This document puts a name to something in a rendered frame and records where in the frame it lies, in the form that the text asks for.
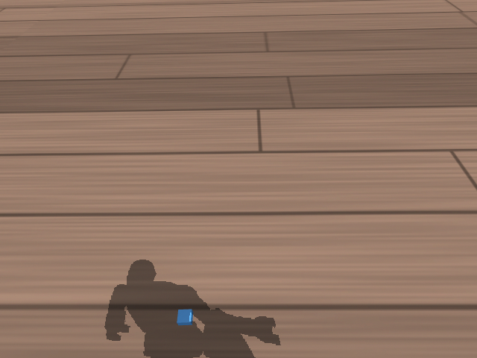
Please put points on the small box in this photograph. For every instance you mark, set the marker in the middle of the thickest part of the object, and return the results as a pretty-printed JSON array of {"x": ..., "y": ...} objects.
[{"x": 184, "y": 317}]

